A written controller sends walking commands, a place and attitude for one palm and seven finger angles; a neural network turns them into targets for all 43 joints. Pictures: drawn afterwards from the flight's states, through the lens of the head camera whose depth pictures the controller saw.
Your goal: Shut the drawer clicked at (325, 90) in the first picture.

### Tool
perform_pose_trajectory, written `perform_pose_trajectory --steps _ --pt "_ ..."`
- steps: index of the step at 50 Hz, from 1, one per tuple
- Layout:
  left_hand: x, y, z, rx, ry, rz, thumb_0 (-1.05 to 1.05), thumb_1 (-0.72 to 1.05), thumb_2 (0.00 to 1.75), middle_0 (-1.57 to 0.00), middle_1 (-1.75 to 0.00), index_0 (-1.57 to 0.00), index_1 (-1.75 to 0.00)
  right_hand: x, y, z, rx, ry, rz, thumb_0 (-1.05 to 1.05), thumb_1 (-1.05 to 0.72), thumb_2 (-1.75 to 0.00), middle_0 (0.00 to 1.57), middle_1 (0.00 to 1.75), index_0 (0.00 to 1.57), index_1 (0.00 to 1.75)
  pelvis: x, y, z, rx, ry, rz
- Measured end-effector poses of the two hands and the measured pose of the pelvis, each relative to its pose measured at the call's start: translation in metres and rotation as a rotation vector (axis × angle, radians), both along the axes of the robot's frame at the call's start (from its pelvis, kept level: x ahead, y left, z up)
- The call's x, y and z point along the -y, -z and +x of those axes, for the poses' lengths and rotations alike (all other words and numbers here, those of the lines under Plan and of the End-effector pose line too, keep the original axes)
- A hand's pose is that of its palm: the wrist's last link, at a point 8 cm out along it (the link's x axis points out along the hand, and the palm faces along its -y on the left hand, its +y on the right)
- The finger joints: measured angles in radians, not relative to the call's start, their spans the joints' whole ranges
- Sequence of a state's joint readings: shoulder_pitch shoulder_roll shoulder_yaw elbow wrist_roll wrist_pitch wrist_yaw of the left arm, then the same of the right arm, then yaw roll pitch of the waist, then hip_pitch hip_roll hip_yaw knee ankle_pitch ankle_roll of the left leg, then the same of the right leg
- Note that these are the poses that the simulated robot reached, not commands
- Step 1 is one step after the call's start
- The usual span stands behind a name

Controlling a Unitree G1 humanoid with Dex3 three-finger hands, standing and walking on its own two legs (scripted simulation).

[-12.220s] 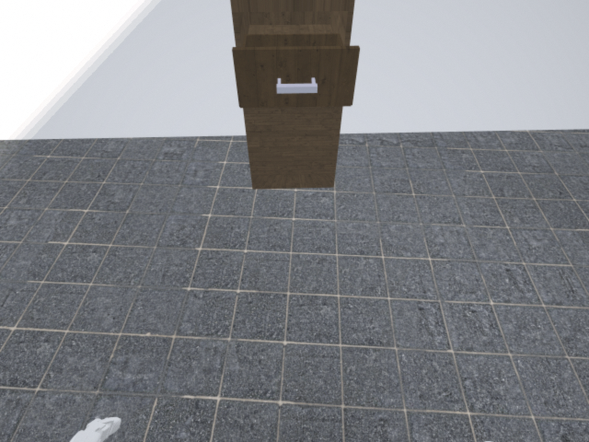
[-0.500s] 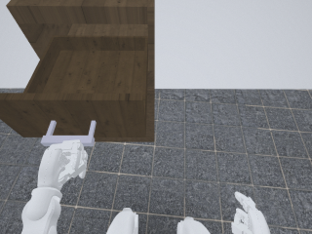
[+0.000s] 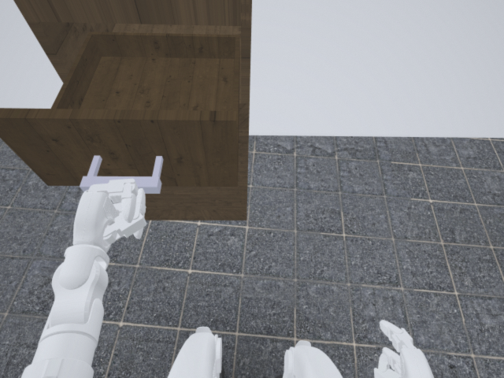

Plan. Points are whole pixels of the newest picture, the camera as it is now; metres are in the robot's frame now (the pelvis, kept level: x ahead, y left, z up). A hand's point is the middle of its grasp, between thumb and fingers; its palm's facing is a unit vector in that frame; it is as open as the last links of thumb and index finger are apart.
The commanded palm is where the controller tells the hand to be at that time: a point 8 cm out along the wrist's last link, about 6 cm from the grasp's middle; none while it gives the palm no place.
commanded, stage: push the drawer shut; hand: left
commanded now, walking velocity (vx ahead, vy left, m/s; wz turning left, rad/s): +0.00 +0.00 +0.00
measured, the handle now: (124, 173) +0.42 +0.23 +0.04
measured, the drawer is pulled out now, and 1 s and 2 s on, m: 0.24 0.12 0.00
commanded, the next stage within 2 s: none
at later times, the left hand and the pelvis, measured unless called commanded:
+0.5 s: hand (147, 180) +0.41 +0.19 +0.04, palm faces +0.01 -1.00 -0.05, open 2.9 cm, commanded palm +0.40 +0.24 +0.05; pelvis +0.00 +0.01 +0.00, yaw -1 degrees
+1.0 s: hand (153, 151) +0.47 +0.19 +0.04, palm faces +0.02 -1.00 -0.06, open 3.0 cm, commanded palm +0.47 +0.24 +0.05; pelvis +0.00 +0.00 -0.01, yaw -1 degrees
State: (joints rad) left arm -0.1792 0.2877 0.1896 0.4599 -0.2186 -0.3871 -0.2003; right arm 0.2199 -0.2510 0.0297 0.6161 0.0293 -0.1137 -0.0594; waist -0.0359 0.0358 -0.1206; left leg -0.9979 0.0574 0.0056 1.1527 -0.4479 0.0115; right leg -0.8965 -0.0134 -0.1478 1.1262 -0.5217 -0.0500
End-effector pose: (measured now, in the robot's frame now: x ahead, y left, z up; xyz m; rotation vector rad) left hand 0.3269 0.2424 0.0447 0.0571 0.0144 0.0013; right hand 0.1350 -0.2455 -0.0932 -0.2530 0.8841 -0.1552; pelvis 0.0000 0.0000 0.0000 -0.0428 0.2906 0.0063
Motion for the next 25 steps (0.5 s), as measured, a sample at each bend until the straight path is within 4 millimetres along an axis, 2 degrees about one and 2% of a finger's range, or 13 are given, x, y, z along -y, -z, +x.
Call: perform_pose_trajectory --steps 13,25 --pt "-0.003 0.001 0.034 0.013 0.000 -0.002 -0.03 0.72 0.89 -1.40 -1.60 -1.40 -1.60 0.000 0.002 -0.033 -0.109 0.039 -0.016 0.01 -0.91 -0.89 0.20 0.30 0.21 0.30 -0.008 -0.002 0.000 -0.010 0.009 -0.002" --pt "-0.001 0.000 0.064 0.009 -0.011 -0.003 -0.03 0.74 0.90 -1.40 -1.60 -1.40 -1.60 -0.001 0.006 -0.049 -0.188 0.058 -0.016 0.01 -0.91 -0.89 0.20 0.30 0.21 0.30 -0.013 -0.002 0.002 -0.031 0.013 -0.003"
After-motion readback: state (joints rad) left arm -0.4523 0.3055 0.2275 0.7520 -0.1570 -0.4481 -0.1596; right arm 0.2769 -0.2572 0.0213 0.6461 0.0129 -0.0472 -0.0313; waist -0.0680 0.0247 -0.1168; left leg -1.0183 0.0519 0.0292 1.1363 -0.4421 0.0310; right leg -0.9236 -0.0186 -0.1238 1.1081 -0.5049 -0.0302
